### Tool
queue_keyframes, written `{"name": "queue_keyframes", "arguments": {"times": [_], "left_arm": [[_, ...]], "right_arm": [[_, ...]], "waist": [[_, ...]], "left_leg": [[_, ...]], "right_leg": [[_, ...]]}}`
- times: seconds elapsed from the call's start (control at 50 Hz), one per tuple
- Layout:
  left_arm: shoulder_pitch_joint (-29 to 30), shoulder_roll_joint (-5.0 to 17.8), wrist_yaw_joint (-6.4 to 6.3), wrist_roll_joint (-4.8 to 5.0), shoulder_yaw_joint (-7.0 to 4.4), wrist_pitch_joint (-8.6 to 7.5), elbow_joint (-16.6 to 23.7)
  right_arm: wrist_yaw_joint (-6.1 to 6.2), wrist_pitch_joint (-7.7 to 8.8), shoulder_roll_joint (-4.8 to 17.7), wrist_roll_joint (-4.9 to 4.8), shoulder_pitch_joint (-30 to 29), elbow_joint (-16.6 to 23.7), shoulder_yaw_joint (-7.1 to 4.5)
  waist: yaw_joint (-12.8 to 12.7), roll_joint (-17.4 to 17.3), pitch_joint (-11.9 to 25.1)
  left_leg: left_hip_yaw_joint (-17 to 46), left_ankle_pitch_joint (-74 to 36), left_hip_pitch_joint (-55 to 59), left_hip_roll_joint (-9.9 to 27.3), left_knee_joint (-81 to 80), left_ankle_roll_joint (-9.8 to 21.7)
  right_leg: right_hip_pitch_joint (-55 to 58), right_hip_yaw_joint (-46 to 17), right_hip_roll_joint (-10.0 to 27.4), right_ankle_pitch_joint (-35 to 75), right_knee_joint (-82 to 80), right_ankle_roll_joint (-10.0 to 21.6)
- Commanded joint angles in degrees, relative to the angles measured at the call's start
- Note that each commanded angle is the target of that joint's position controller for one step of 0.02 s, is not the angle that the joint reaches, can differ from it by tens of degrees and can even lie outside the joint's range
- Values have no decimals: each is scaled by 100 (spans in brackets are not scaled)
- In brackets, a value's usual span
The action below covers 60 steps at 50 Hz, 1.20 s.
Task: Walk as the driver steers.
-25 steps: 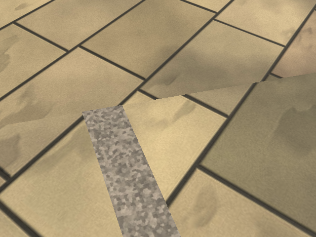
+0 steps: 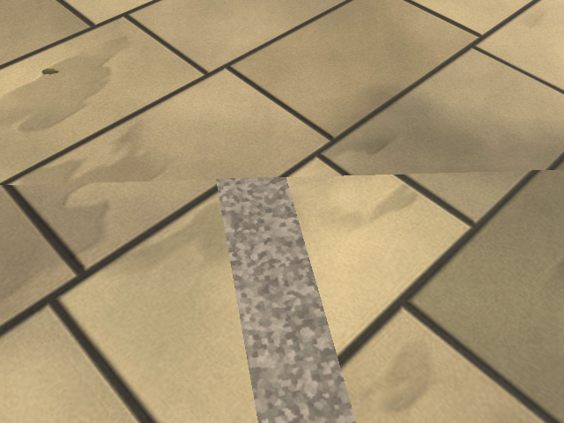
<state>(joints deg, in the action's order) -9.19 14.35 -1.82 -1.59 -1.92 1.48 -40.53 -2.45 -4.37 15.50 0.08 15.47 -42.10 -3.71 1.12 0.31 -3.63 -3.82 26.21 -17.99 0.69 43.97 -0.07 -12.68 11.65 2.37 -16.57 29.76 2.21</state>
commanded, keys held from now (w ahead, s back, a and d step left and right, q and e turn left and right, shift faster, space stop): q+shift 0.02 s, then w+q+shift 0.10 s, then w+shift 0.16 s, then w+e+shift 0.54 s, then w+shift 0.18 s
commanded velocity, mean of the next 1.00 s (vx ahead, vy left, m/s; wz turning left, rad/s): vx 0.75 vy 0.00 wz -0.15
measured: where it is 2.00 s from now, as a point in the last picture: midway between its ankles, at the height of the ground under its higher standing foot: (299, 138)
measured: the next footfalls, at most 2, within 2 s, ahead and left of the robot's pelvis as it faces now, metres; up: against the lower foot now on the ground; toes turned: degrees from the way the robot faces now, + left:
left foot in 0.06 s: +0.01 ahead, +0.10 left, +0.00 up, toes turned +7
right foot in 0.62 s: +0.47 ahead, -0.01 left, +0.00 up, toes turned +1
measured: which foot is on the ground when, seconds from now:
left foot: up 0.00-0.04, down 0.06-0.64, up 0.66-1.00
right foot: down 0.00-0.04, up 0.06-0.60, down 0.62-1.00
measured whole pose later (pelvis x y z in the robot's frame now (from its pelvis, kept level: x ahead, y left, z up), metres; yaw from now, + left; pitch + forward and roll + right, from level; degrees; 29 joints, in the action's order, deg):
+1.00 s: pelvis +0.63 +0.02 -0.01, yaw -12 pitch +3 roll +0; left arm -27.5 16.8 0.5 0.9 -2.9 -5.2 -48.8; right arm -2.5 4.2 15.0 2.7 0.1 -35.0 2.2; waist -5.9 -0.3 -1.8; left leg 0.2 -7.3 -42.9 5.1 34.3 1.3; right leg 9.8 -12.9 -8.3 -20.0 9.3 8.9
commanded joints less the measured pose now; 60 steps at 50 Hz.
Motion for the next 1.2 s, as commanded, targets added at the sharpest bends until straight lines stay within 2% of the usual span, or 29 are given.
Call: {"name": "queue_keyframes", "arguments": {"times": [0.02, 0.04, 0.06, 0.08, 0.1, 0.14, 0.18, 0.34, 0.48, 0.54, 0.58, 0.6, 0.62, 0.64, 0.66, 0.68, 0.72, 0.74, 0.8, 0.86, 0.92, 0.98, 1.04, 1.08, 1.1, 1.12, 1.14, 1.16, 1.2], "left_arm": [[-25, 966, 26, 44, -313, -63, 252], [-69, 990, 59, 24, -345, -65, 263], [5, 651, 101, -19, -257, -36, 413], [836, 404, 144, -129, -138, -11, 971], [1325, 715, 174, -191, -188, -74, 1058], [751, 919, 322, -8, -260, -234, 764], [203, 866, 397, -187, -258, -262, 364], [692, 794, 464, -56, -249, -194, 337], [1120, 729, 645, -5, -192, -297, 538], [1179, 507, 676, -35, -39, -306, 690], [636, 595, 608, 0, -45, -291, 605], [-280, 790, 569, 21, -119, -305, 375], [-1592, 1055, 510, 19, -243, -348, -15], [-2483, 1555, 407, -44, -439, -352, -220], [-2208, 2080, 364, 32, -620, -278, -245], [-1887, 1881, 391, 140, -605, -294, -181], [-1799, 1445, 302, 118, -529, -347, -359], [-1597, 1246, 257, 108, -460, -386, -406], [-1315, 1043, 245, 157, -341, -529, -342], [-1417, 1034, 230, 189, -319, -643, -355], [-1826, 966, 247, 302, -299, -717, -512], [-2032, 1169, 190, 264, -321, -752, -664], [-1844, 1606, 96, 55, -391, -715, -715], [-1204, 1477, 60, -132, -378, -669, -660], [-1895, 517, 136, 133, -165, -713, -396], [-1805, 697, 178, 161, -97, -803, -358], [-1179, 818, 156, 114, -88, -790, -244], [-657, 911, 190, -15, -62, -793, -132], [-213, 705, 255, -210, 15, -699, 186]], "right_arm": [[-27, 131, 337, -15, 64, 533, -87], [2, 166, 447, 24, 476, 401, -134], [33, 203, 1077, 122, 1128, 175, -329], [-4, 254, 1830, 62, 1554, 239, -511], [43, 205, 1451, 119, 1282, 292, -424], [161, 206, 1100, 47, 480, 455, -268], [189, 405, 913, 50, 286, 480, -191], [126, 827, 953, 31, 1084, 63, -151], [241, 1050, 898, 163, 1150, -244, -67], [278, 1093, 803, 216, 983, -427, 22], [354, 1069, 1020, 299, 1118, -524, 0], [402, 990, 1206, 367, 1042, -525, -50], [433, 927, 1345, 350, 868, -463, -88], [412, 981, 1184, 276, 805, -348, -20], [228, 1139, 484, 116, 702, 16, 127], [196, 1272, 852, 187, 132, 213, 141], [181, 1385, 767, 213, -321, 428, 245], [178, 1311, 642, 310, -458, 530, 288], [143, 916, 522, 505, -242, 541, 361], [55, 847, 421, 399, -1303, 1022, 456], [-42, 909, 194, 283, -1818, 1087, 540], [5, 927, 330, 216, -2038, 1106, 487], [156, 930, 902, 153, -779, 776, 221], [416, 861, 1406, 130, 1721, 97, -49], [428, 882, 1970, 372, 1942, 26, -229], [264, 849, 1657, 197, 1740, -45, -212], [206, 875, 1278, 156, 1090, -34, -175], [160, 906, 967, 83, 970, -105, -132], [191, 927, 554, 72, 1043, -397, 0]], "waist": [[-13, 680, 671], [143, 424, 923], [351, -958, 836], [727, -2092, 283], [774, -1028, -229], [143, -728, -367], [11, -634, 10], [323, -658, -230], [360, -461, -796], [214, -402, -711], [-88, -747, 59], [-533, -952, 632], [-1146, -867, 1270], [-1483, -282, 1776], [-889, 1878, 1926], [-956, 834, 1837], [-617, -369, 835], [-346, -536, 494], [88, -275, -18], [-113, -85, -539], [-512, 109, -338], [-678, 195, -98], [46, 504, 851], [1376, 324, 1799], [735, -1633, 2464], [721, -1839, 2700], [521, -1078, 1620], [493, -241, 1182], [108, -82, 451]], "left_leg": [[-211, -514, 295, -114, -1042, 204], [-49, -631, 1127, -238, -1578, 421], [1615, 930, 2033, 584, -2556, 869], [4867, 2808, 2176, 1962, -3566, 1815], [4731, 3230, 1801, 1987, -3816, 1947], [3636, 2135, 1343, 1417, -3780, 1556], [2768, 886, 1424, 906, -3752, 1313], [2143, 22, 2055, 952, -4088, 1255], [883, -1118, 2471, 1228, -4508, 948], [88, -4001, 2489, 1149, -4228, 806], [-250, -8284, 2764, 1265, -2867, 622], [-356, -9447, 2817, 1324, -1554, 557], [-443, -9376, 2249, 1252, 213, 502], [-419, -7515, 809, 935, 2229, 459], [5, -1066, -1986, -671, 4644, 27], [1064, -861, -2895, -534, 5016, 211], [1112, -1242, -2765, 123, 4047, 261], [1097, -1113, -2488, 333, 3545, 189], [825, -686, -2190, 549, 2770, -56], [297, -1789, -2069, 582, 1143, -238], [6, -3547, -1139, 323, -410, -53], [-29, -3788, -993, 86, -1122, 230], [89, -2526, 356, -407, -1234, 465], [428, -1227, 2823, 142, -905, 680], [3523, 20, 4369, 1868, -1215, 1576], [5639, 14, 4444, 2013, -2441, 1903], [4833, -156, 3736, 1771, -2490, 1921], [4147, -644, 2951, 1559, -2536, 1825], [3397, -1102, 1614, 1024, -2722, 1604]], "right_leg": [[479, -800, 1584, 2451, -134, 612], [-160, -584, 1458, 446, 239, 264], [-1612, -61, 819, -1859, 1701, -110], [-3721, -446, -450, -2589, 2834, -375], [-4070, -1416, -87, -1803, 3309, -306], [-3672, -1408, 127, -365, 3019, -369], [-3140, -1251, 146, 450, 2895, -470], [-3858, -1032, 247, 1442, 2143, -511], [-4073, -1264, -95, 1503, 1663, 100], [-3165, -508, -211, 1146, 1092, 511], [-1917, -9, -756, 613, 1128, 772], [-1096, 24, -1027, 189, 1221, 888], [356, -157, -1191, -15, 921, 1042], [1980, -1507, -496, -1173, 552, 1298], [3368, -5366, 1036, -2582, -830, 2196], [3457, -6423, 1123, -1892, -1412, 2267], [2051, -5087, 936, -591, -1527, 1892], [1265, -4501, 655, -300, -1601, 1731], [-35, -3657, 89, 37, -1858, 1712], [-847, -3185, -187, 902, -2384, 1586], [-604, -2799, -260, 2822, -2436, 1153], [754, -2717, 24, 4274, -2228, 956], [1776, -2693, 318, 6721, -414, 680], [537, -2256, 53, 5669, 2699, 598], [-1563, -1854, -985, 810, 5541, 236], [-2531, -2056, -1268, -867, 5949, 286], [-3070, -2050, -701, -426, 5903, 357], [-2996, -1934, -431, -188, 5479, 363], [-2783, -1834, -145, -234, 4693, 242]]}}
Keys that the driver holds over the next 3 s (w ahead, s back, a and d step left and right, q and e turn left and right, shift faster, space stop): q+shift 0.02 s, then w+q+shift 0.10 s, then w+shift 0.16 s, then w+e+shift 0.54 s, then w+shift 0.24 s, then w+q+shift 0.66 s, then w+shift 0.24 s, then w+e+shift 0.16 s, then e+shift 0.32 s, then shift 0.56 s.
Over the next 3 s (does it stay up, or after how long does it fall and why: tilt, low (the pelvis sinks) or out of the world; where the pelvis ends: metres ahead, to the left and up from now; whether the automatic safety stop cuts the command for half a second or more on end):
stays up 2.15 0.03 -0.16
